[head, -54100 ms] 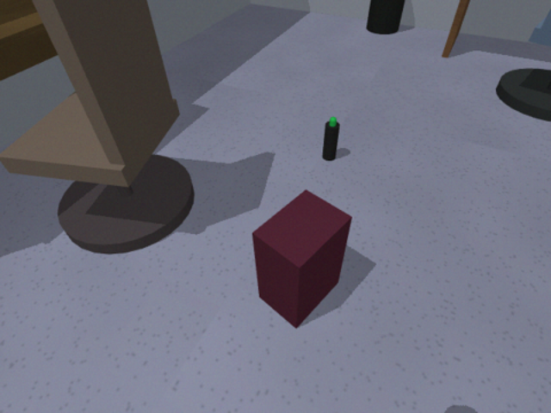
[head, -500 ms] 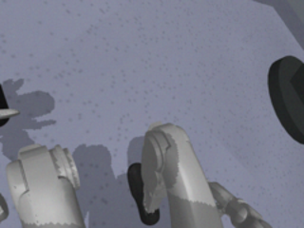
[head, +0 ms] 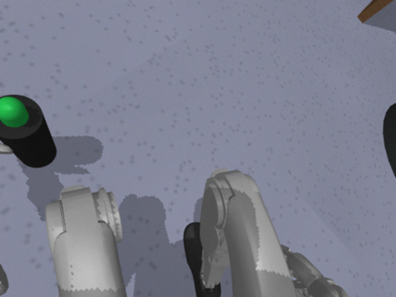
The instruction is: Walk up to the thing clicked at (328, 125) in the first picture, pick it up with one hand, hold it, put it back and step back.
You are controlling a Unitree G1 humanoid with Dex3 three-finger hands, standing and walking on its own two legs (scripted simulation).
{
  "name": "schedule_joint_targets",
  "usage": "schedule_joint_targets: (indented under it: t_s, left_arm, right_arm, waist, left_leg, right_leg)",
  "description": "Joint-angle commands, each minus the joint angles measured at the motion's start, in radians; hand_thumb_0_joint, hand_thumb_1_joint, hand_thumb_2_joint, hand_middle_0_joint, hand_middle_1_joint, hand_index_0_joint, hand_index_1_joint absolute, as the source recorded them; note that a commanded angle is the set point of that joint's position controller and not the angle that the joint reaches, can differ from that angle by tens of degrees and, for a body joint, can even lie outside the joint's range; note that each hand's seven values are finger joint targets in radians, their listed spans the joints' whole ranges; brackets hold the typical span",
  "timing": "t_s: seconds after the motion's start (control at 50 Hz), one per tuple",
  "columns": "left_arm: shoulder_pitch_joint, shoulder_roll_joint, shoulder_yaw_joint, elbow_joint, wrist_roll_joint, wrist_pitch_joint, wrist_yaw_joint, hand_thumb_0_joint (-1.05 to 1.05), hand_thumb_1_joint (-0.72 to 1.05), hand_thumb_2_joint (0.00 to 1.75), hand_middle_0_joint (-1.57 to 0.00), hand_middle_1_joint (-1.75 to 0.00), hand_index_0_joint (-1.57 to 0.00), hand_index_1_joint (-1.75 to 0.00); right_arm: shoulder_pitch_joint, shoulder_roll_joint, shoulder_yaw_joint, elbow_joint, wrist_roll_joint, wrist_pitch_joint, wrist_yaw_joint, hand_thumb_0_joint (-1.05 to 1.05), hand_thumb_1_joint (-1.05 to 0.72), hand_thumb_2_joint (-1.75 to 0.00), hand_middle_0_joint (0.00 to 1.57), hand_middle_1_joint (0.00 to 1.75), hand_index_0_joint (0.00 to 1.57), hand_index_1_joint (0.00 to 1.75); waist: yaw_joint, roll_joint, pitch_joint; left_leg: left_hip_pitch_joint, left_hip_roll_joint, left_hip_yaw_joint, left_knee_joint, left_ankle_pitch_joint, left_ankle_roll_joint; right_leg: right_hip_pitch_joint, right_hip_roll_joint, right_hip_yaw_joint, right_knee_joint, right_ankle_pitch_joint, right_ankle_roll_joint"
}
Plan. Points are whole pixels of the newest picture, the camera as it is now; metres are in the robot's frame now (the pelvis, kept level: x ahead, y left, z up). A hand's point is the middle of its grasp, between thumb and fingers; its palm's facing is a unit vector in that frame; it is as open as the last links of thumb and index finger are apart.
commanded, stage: rise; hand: left
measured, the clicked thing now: (26, 133) +0.44 +0.28 -0.17
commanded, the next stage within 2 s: home in 0.10 s
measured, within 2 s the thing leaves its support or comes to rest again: neither
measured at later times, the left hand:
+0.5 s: hand out of the picture +0.34 +0.40 +0.04, palm faces +0.35 -0.80 -0.48, open 17.6 cm
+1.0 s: hand out of the picture +0.25 +0.28 +0.24, palm faces +0.34 -0.86 -0.37, open 17.6 cm
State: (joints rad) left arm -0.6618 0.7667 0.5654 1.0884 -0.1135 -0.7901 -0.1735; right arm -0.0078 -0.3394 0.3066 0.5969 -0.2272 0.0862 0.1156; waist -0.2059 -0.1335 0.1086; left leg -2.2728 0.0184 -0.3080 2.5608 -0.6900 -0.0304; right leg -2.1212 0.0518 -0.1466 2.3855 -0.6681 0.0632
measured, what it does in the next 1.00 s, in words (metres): rises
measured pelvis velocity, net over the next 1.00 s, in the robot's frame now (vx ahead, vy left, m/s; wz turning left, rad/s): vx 0.06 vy -0.01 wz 0.21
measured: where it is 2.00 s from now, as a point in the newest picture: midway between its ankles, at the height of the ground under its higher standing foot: (154, 295)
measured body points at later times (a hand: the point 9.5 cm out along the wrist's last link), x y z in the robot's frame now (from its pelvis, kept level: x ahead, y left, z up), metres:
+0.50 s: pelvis +0.00 -0.01 +0.10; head +0.20 +0.06 +0.50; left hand +0.32 +0.44 +0.07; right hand +0.17 -0.25 -0.02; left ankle +0.08 +0.13 -0.27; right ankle +0.12 -0.13 -0.27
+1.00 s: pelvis +0.06 -0.01 +0.33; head +0.16 +0.03 +0.76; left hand +0.23 +0.32 +0.27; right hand +0.28 -0.22 +0.24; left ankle +0.07 +0.13 -0.27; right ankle +0.12 -0.13 -0.27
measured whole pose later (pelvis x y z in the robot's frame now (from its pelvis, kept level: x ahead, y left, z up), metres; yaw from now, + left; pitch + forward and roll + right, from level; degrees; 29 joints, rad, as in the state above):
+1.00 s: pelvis +0.06 -0.01 +0.33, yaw +12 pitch +22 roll -3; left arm 0.12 0.31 0.15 0.30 0.00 0.12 0.14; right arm 0.17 -0.23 0.01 0.50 0.04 0.03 -0.11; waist -0.04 0.01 -0.18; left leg -1.22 0.06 -0.06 1.41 -0.57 -0.04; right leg -1.17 -0.02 -0.05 1.37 -0.59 0.02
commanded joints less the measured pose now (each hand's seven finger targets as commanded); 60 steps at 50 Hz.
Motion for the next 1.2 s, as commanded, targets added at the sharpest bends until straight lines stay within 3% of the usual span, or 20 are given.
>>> schedule_joint_targets:
  t_s: [0.0, 0.04, 0.06, 0.1, 0.18, 0.22, 0.26, 0.34, 0.44, 0.52, 0.56, 0.66, 0.76, 0.82, 0.88, 0.94, 0.98, 1.0, 1.14, 1.18]
  left_arm:
    - [-0.226, 0.174, 0.012, -0.18, -0.05, 0.025, -0.052, 0.0, -0.55, 0.03, -0.02, -0.03, -0.05, -0.01]
    - [-0.183, 0.124, -0.027, -0.1, -0.048, 0.05, -0.077, 0.0, -0.49, 0.06, -0.04, 0.0, -0.03, 0.0]
    - [-0.158, 0.371, 0.061, -0.105, 0.108, 0.111, -0.018, 0.0, -0.47, 0.05, -0.05, -0.03, -0.05, -0.04]
    - [-0.262, 0.264, -0.004, -0.207, 0.102, 0.164, -0.002, 0.0, -0.48, 0.06, -0.05, -0.04, -0.04, -0.04]
    - [-0.244, 0.374, 0.051, -0.304, 0.167, 0.285, 0.049, 0.0, -0.54, 0.08, -0.08, -0.07, -0.07, -0.08]
    - [-0.261, 0.343, 0.022, -0.363, 0.185, 0.333, 0.069, 0.0, -0.55, 0.06, -0.05, -0.05, -0.05, -0.06]
    - [-0.145, 0.319, 0.035, -0.326, 0.197, 0.391, 0.092, 0.0, -0.57, 0.05, -0.05, -0.05, -0.05, -0.05]
    - [-0.048, 0.165, -0.055, -0.4, 0.194, 0.487, 0.121, 0.0, -0.58, 0.04, -0.05, -0.05, -0.05, -0.05]
    - [0.121, 0.067, -0.129, -0.613, 0.175, 0.597, 0.162, 0.0, -0.61, 0.02, -0.05, -0.04, -0.04, -0.04]
    - [0.271, 0.08, -0.107, -0.805, 0.16, 0.664, 0.211, 0.0, -0.57, 0.05, -0.05, -0.05, -0.05, -0.05]
    - [0.33, 0.066, -0.099, -0.846, 0.157, 0.688, 0.233, 0.0, -0.59, 0.03, -0.05, -0.05, -0.05, -0.05]
    - [0.458, -0.037, -0.149, -0.886, 0.144, 0.742, 0.274, 0.0, -0.59, 0.03, -0.05, -0.05, -0.05, -0.05]
    - [0.582, -0.198, -0.263, -0.861, 0.128, 0.789, 0.289, 0.0, -0.59, 0.03, -0.05, -0.05, -0.04, -0.05]
    - [0.625, -0.213, -0.287, -0.913, 0.123, 0.815, 0.305, 0.0, -0.59, 0.03, -0.05, -0.05, -0.04, -0.05]
    - [0.718, -0.287, -0.341, -0.896, 0.117, 0.848, 0.32, 0.0, -0.59, 0.03, -0.05, -0.04, -0.04, -0.04]
    - [0.715, -0.27, -0.349, -1.017, 0.112, 0.872, 0.34, 0.0, -0.58, 0.04, -0.05, -0.05, -0.05, -0.05]
    - [0.785, -0.301, -0.375, -1.047, 0.109, 0.894, 0.349, 0.0, -0.6, 0.02, -0.04, -0.04, -0.04, -0.04]
    - [0.845, -0.346, -0.408, -1.021, 0.108, 0.911, 0.349, 0.0, -0.59, 0.03, -0.04, -0.04, -0.04, -0.04]
    - [1.027, -0.421, -0.494, -1.183, 0.103, 0.979, 0.366, 0.0, -0.61, 0.01, -0.04, -0.04, -0.04, -0.04]
    - [1.052, -0.401, -0.48, -1.281, 0.099, 0.99, 0.37, 0.0, -0.61, 0.01, -0.04, -0.04, -0.04, -0.04]
  right_arm:
    - [0.113, -0.293, -0.14, -0.019, 0.047, 0.001, -0.026, 0.0, -0.86, -0.89, 0.2, 0.3, 0.2, 0.3]
    - [0.094, -0.283, -0.151, -0.035, 0.065, -0.004, -0.027, 0.0, -0.82, -0.89, 0.2, 0.3, 0.2, 0.3]
    - [0.125, -0.272, -0.204, -0.002, 0.095, 0.015, -0.037, 0.0, -0.89, -0.9, 0.2, 0.3, 0.2, 0.3]
    - [0.142, -0.259, -0.22, -0.033, 0.114, 0.033, -0.037, 0.0, -0.89, -0.9, 0.2, 0.3, 0.2, 0.3]
    - [0.183, -0.234, -0.264, -0.018, 0.148, 0.058, -0.045, 0.0, -0.96, -0.92, 0.2, 0.3, 0.2, 0.3]
    - [0.198, -0.215, -0.283, -0.021, 0.157, 0.068, -0.049, 0.0, -0.9, -0.9, 0.2, 0.3, 0.2, 0.3]
    - [0.193, -0.199, -0.304, -0.032, 0.175, 0.076, -0.058, 0.0, -0.9, -0.9, 0.2, 0.3, 0.2, 0.3]
    - [0.197, -0.176, -0.348, -0.065, 0.203, 0.08, -0.071, 0.0, -0.9, -0.9, 0.2, 0.3, 0.2, 0.3]
    - [0.189, -0.156, -0.376, -0.113, 0.24, 0.067, -0.092, 0.0, -0.89, -0.9, 0.2, 0.3, 0.2, 0.3]
    - [0.178, -0.126, -0.379, -0.156, 0.265, 0.053, -0.118, 0.0, -0.89, -0.9, 0.2, 0.3, 0.2, 0.3]
    - [0.188, -0.108, -0.383, -0.156, 0.268, 0.048, -0.135, 0.0, -0.89, -0.9, 0.2, 0.3, 0.2, 0.3]
    - [0.173, -0.064, -0.377, -0.177, 0.27, 0.016, -0.176, 0.0, -0.89, -0.9, 0.2, 0.3, 0.2, 0.3]
    - [0.186, -0.047, -0.371, -0.175, 0.27, -0.032, -0.201, 0.0, -0.89, -0.9, 0.2, 0.3, 0.2, 0.3]
    - [0.197, -0.04, -0.365, -0.196, 0.273, -0.057, -0.215, 0.0, -0.89, -0.9, 0.2, 0.3, 0.2, 0.3]
    - [0.208, -0.026, -0.357, -0.192, 0.273, -0.08, -0.228, 0.0, -0.89, -0.9, 0.2, 0.3, 0.2, 0.3]
    - [0.21, -0.026, -0.353, -0.215, 0.272, -0.099, -0.244, 0.0, -0.89, -0.9, 0.2, 0.3, 0.2, 0.3]
    - [0.222, -0.013, -0.348, -0.223, 0.272, -0.111, -0.255, 0.0, -0.89, -0.9, 0.2, 0.3, 0.2, 0.3]
    - [0.231, -0.006, -0.346, -0.211, 0.269, -0.116, -0.259, 0.0, -0.89, -0.9, 0.2, 0.3, 0.2, 0.3]
    - [0.245, 0.015, -0.337, -0.245, 0.262, -0.143, -0.293, 0.0, -0.9, -0.9, 0.2, 0.3, 0.2, 0.3]
    - [0.237, 0.012, -0.339, -0.273, 0.262, -0.155, -0.301, 0.0, -0.9, -0.9, 0.2, 0.3, 0.2, 0.3]
  waist:
    - [-0.028, 0.401, -0.563]
    - [-0.024, 0.358, -0.544]
    - [0.076, 0.453, -0.656]
    - [0.041, 0.509, -0.74]
    - [0.096, 0.549, -0.81]
    - [0.086, 0.553, -0.824]
    - [0.12, 0.493, -0.824]
    - [0.117, 0.401, -0.826]
    - [0.143, 0.302, -0.854]
    - [0.18, 0.267, -0.886]
    - [0.176, 0.249, -0.894]
    - [0.17, 0.234, -0.808]
    - [0.163, 0.237, -0.699]
    - [0.163, 0.219, -0.685]
    - [0.163, 0.207, -0.618]
    - [0.176, 0.247, -0.597]
    - [0.17, 0.225, -0.596]
    - [0.163, 0.216, -0.552]
    - [0.169, 0.209, -0.454]
    - [0.18, 0.202, -0.454]
  left_leg:
    - [0.375, 0.032, 0.129, -0.33, 0.062, 0.031]
    - [0.352, 0.028, 0.132, -0.348, 0.018, 0.036]
    - [0.485, 0.025, 0.161, -0.422, 0.061, 0.026]
    - [0.557, 0.031, 0.165, -0.453, 0.088, 0.018]
    - [0.628, 0.026, 0.195, -0.489, 0.143, 0.02]
    - [0.644, 0.024, 0.202, -0.516, 0.148, 0.022]
    - [0.645, 0.02, 0.21, -0.553, 0.134, 0.026]
    - [0.657, 0.016, 0.216, -0.648, 0.046, 0.041]
    - [0.746, 0.017, 0.217, -0.77, 0.029, 0.05]
    - [0.841, 0.019, 0.227, -0.878, 0.042, 0.051]
    - [0.883, 0.017, 0.247, -0.906, 0.098, 0.054]
    - [0.961, 0.01, 0.282, -1.01, 0.158, 0.056]
    - [1.124, 0.012, 0.279, -1.153, 0.186, 0.047]
    - [1.21, 0.012, 0.28, -1.226, 0.239, 0.045]
    - [1.29, 0.011, 0.28, -1.318, 0.263, 0.04]
    - [1.398, 0.012, 0.278, -1.407, 0.284, 0.033]
    - [1.447, 0.01, 0.285, -1.437, 0.36, 0.035]
    - [1.461, 0.007, 0.291, -1.462, 0.361, 0.035]
    - [1.61, 0.01, 0.289, -1.622, 0.4, 0.028]
    - [1.642, 0.007, 0.292, -1.642, 0.443, 0.029]
  right_leg:
    - [0.226, 0.021, -0.094, -0.205, 0.154, -0.084]
    - [0.193, 0.018, -0.092, -0.213, 0.104, -0.087]
    - [0.204, 0.01, -0.064, -0.247, 0.095, -0.098]
    - [0.193, 0.007, -0.049, -0.251, 0.116, -0.101]
    - [0.184, -0.002, -0.015, -0.275, 0.135, -0.107]
    - [0.203, -0.006, -0.004, -0.297, 0.143, -0.109]
    - [0.205, -0.009, 0.008, -0.33, 0.122, -0.108]
    - [0.248, -0.011, 0.025, -0.441, 0.061, -0.106]
    - [0.375, -0.018, 0.05, -0.588, 0.049, -0.098]
    - [0.547, -0.026, 0.077, -0.7, 0.056, -0.092]
    - [0.641, -0.029, 0.096, -0.76, 0.103, -0.087]
    - [0.821, -0.038, 0.132, -0.915, 0.144, -0.079]
    - [0.903, -0.042, 0.127, -1.042, 0.17, -0.083]
    - [1.022, -0.047, 0.124, -1.122, 0.226, -0.08]
    - [1.094, -0.046, 0.112, -1.195, 0.249, -0.081]
    - [1.168, -0.049, 0.107, -1.263, 0.267, -0.083]
    - [1.261, -0.048, 0.107, -1.31, 0.342, -0.079]
    - [1.285, -0.047, 0.106, -1.338, 0.347, -0.076]
    - [1.436, -0.035, 0.079, -1.469, 0.38, -0.073]
    - [1.489, -0.034, 0.076, -1.492, 0.419, -0.073]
